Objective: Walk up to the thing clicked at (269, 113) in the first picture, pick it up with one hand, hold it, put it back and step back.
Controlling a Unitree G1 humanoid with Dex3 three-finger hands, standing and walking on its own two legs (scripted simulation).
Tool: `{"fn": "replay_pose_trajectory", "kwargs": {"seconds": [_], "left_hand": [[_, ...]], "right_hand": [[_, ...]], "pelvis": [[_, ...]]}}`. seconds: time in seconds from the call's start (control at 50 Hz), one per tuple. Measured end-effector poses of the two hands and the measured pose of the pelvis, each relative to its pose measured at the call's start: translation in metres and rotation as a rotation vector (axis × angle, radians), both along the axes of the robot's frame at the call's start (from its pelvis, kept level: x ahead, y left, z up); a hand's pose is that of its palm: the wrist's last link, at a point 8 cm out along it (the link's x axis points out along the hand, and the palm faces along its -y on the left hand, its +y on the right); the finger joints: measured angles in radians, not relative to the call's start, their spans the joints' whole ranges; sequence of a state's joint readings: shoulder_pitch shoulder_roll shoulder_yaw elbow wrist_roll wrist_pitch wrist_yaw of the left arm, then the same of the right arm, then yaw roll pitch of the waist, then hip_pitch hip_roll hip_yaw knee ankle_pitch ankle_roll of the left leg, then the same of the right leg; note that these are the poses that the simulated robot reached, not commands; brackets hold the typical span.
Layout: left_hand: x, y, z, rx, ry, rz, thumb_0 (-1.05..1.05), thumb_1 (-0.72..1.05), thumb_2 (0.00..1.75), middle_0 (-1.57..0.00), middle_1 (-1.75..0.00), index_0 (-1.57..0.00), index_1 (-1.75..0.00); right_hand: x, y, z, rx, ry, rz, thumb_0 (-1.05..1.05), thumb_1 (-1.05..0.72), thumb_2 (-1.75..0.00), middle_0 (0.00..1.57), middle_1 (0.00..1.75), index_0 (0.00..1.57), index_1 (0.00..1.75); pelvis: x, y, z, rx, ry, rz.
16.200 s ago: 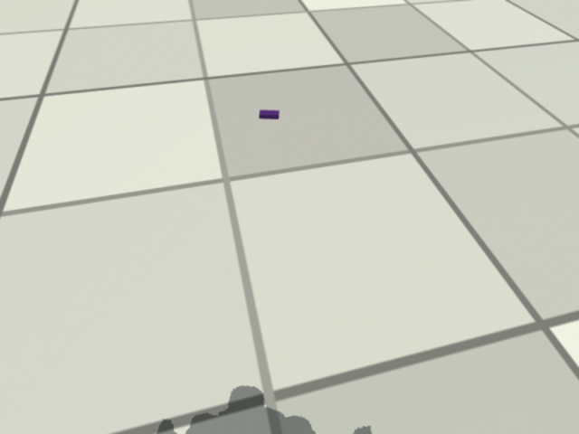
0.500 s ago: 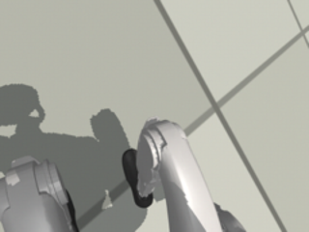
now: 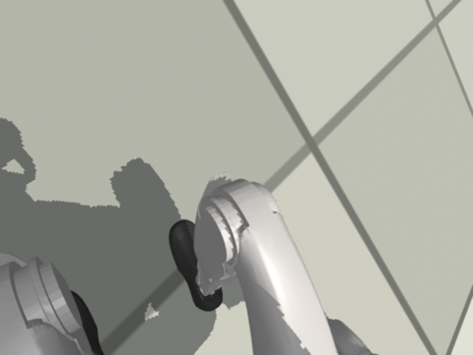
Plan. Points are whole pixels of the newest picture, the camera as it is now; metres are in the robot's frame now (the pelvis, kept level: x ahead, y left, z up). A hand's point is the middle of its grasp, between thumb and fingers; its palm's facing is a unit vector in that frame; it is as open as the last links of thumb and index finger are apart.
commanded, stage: rest palm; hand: left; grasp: from above
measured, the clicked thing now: out of the picture +0.51 +0.32 -0.30
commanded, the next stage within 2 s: close in 0.90 s
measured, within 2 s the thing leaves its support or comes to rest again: neither
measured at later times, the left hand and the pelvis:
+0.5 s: hand out of the picture +0.48 +0.32 -0.26, palm faces -0.47 -0.11 -0.87, open 13.4 cm; pelvis +0.00 +0.00 +0.00, yaw -1 degrees
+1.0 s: hand out of the picture +0.48 +0.32 -0.26, palm faces -0.48 -0.13 -0.86, open 13.7 cm; pelvis +0.00 +0.00 +0.00, yaw -1 degrees
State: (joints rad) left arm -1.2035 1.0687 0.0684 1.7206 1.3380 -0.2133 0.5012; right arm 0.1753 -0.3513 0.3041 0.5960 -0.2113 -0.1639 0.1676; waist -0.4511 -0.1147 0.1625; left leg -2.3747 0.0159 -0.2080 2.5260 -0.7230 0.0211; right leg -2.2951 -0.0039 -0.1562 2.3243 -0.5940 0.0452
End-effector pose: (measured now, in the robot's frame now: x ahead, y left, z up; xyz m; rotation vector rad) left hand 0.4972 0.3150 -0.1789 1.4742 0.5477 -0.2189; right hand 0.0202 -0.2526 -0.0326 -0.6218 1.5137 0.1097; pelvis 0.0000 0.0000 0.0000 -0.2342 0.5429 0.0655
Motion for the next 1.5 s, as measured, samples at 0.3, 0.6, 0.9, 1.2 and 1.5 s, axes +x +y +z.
{"fn": "replay_pose_trajectory", "kwargs": {"seconds": [0.3,0.6,0.9,1.2,1.5], "left_hand": [[-0.015,0.015,-0.018,-0.023,0.033,0.018,0.00,-0.38,0.87,-0.17,-0.92,-0.18,-0.91],[-0.010,0.000,-0.020,-0.026,-0.008,-0.026,0.00,-0.40,0.90,-0.16,-0.95,-0.17,-0.93],[-0.008,0.006,-0.025,0.008,0.024,0.051,0.01,-0.44,0.92,-0.13,-0.98,-0.13,-0.98],[-0.010,0.005,-0.025,-0.035,0.007,-0.010,0.00,-0.38,0.91,-0.18,-0.95,-0.18,-0.95],[-0.011,0.007,-0.022,-0.007,0.002,0.016,0.00,-0.23,0.78,-0.27,-0.86,-0.29,-0.84]], "right_hand": [[0.015,0.001,0.004,0.001,0.014,0.071,0.00,-0.90,-0.90,0.20,0.30,0.20,0.30],[0.011,0.008,0.006,0.015,0.011,0.078,0.00,-0.90,-0.90,0.20,0.30,0.20,0.30],[-0.001,0.009,0.002,0.048,0.035,0.054,0.00,-0.91,-0.90,0.20,0.30,0.20,0.30],[0.006,0.005,0.008,0.008,0.049,0.090,0.00,-0.90,-0.90,0.20,0.30,0.20,0.30],[0.005,0.011,0.005,0.028,0.023,0.088,0.00,-0.90,-0.90,0.20,0.30,0.20,0.30]], "pelvis": [[0.000,0.002,0.000,-0.017,-0.017,0.002],[0.000,0.005,0.000,-0.029,-0.026,-0.005],[-0.001,0.003,-0.001,-0.024,-0.021,-0.011],[-0.002,0.003,0.001,-0.034,-0.034,-0.013],[-0.005,0.005,0.001,-0.035,-0.035,-0.013]]}}
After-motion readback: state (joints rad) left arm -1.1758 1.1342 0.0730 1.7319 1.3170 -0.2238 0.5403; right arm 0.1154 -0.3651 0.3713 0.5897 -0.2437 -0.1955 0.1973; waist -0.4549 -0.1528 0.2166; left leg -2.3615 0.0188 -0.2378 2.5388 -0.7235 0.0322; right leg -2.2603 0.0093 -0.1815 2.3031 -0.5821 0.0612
